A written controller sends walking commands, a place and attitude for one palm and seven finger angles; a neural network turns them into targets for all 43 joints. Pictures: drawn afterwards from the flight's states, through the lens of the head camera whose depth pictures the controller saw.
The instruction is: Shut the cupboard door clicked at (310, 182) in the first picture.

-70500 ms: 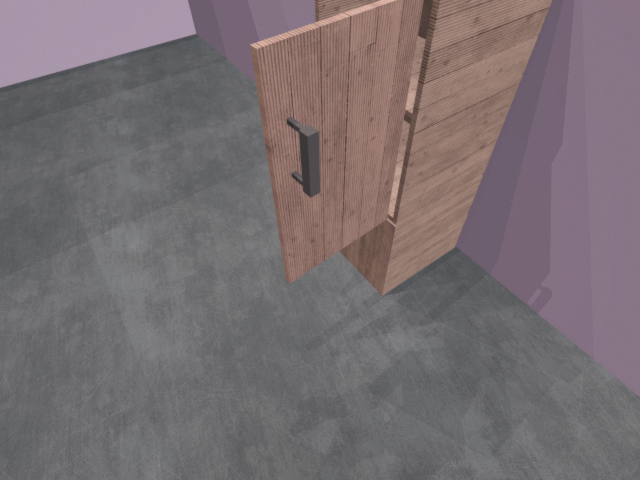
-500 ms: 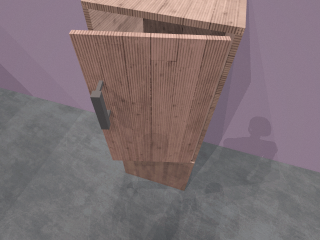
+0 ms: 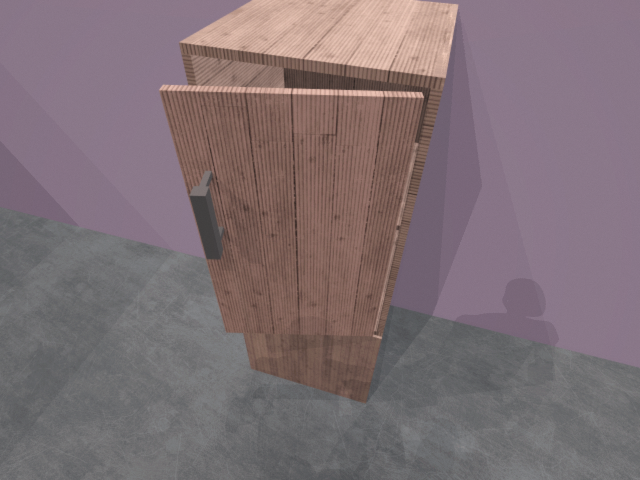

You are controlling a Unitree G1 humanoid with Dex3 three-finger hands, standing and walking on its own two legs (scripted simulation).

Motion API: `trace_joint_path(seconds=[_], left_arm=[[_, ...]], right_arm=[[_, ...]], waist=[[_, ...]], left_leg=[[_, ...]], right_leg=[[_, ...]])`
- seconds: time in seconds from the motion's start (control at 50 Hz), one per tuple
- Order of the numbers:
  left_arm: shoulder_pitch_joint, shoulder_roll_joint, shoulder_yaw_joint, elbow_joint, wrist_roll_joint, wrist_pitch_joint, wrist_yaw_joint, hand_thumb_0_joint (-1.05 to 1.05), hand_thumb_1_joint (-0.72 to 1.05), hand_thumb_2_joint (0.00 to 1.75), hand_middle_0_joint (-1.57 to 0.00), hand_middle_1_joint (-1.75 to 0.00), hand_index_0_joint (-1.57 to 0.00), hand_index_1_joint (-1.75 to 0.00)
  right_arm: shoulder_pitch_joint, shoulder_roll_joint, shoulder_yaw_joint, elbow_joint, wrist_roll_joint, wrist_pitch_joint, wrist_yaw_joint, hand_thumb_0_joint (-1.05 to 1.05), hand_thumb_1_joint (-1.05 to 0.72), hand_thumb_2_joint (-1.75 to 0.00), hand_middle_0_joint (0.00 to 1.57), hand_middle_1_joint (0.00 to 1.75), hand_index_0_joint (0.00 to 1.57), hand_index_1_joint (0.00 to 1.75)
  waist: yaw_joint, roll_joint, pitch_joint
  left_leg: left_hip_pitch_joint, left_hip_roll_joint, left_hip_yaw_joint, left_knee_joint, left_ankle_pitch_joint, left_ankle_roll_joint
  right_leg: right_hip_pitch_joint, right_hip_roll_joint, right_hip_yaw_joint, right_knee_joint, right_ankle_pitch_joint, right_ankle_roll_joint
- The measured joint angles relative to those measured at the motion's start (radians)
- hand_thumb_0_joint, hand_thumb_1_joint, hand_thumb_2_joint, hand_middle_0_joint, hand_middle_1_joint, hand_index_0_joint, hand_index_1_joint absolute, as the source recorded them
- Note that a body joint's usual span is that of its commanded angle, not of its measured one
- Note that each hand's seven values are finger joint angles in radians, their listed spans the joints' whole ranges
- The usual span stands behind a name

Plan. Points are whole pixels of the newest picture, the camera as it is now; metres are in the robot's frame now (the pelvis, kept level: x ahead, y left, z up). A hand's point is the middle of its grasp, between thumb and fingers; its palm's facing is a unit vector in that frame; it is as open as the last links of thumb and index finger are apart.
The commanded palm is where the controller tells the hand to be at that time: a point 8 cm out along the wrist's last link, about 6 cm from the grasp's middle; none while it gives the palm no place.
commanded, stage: come to a stop and stand still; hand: left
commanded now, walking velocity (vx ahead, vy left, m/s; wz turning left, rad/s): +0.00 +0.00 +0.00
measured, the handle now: (211, 215) +0.49 +0.20 +0.06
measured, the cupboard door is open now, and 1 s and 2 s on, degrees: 16 16 16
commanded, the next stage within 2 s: look again from close up in 0.60 s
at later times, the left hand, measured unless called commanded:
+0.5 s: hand out of the picture -0.03 +0.20 -0.17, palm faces +0.04 -0.98 -0.17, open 7.4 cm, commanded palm none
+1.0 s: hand out of the picture +0.00 +0.20 -0.16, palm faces +0.02 -0.98 -0.17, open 7.4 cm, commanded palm none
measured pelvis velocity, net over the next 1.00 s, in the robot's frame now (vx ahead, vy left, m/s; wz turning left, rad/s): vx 0.01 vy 0.04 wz -0.01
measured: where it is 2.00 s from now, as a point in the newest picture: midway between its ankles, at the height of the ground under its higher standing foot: outside the picture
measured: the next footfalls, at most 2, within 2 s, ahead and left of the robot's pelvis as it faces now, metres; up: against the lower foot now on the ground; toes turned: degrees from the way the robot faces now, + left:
none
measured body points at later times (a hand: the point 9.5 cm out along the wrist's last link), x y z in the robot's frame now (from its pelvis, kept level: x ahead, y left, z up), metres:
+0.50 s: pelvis -0.01 +0.04 +0.01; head -0.01 +0.05 +0.46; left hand -0.04 +0.25 -0.15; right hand +0.00 -0.19 -0.15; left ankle +0.06 +0.12 -0.73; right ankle +0.03 -0.11 -0.73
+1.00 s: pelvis +0.01 +0.04 +0.01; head +0.01 +0.04 +0.46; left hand +0.00 +0.25 -0.15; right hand +0.01 -0.19 -0.15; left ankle +0.06 +0.12 -0.73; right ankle +0.03 -0.11 -0.73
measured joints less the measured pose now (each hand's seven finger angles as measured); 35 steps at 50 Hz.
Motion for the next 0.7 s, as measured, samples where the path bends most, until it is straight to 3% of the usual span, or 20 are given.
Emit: trace_joint_path(seconds=[0.24,0.42,0.7], left_arm=[[0.082,-0.004,0.008,0.078,-0.002,0.007,0.0,0.01,0.91,0.9,-0.2,-0.3,-0.2,-0.29],[0.14,-0.034,0.002,0.142,0.003,-0.001,0.007,0.01,0.91,0.9,-0.2,-0.3,-0.2,-0.29],[0.153,-0.07,-0.006,0.182,0.008,-0.017,0.012,0.01,0.91,0.9,-0.2,-0.3,-0.2,-0.29]], right_arm=[[0.054,0.035,0.012,0.075,0.005,0.002,-0.001,0.01,-0.91,-0.9,0.2,0.3,0.2,0.29],[0.016,0.067,0.012,0.101,0.012,-0.002,-0.004,0.01,-0.91,-0.9,0.2,0.3,0.2,0.29],[-0.028,0.047,-0.001,0.12,0.018,-0.01,-0.008,0.02,-0.93,-0.9,0.2,0.3,0.2,0.29]], waist=[[0.008,-0.014,0.023],[0.026,-0.01,0.017],[0.032,-0.016,0.006]], left_leg=[[-0.03,-0.012,0.003,-0.055,0.049,0.024],[-0.017,-0.028,0.014,-0.085,0.061,0.042],[0.003,-0.042,0.031,-0.116,0.067,0.054]], right_leg=[[-0.013,-0.009,0.001,-0.089,0.068,0.024],[0.0,-0.024,0.012,-0.123,0.087,0.041],[0.012,-0.038,0.028,-0.144,0.092,0.057]])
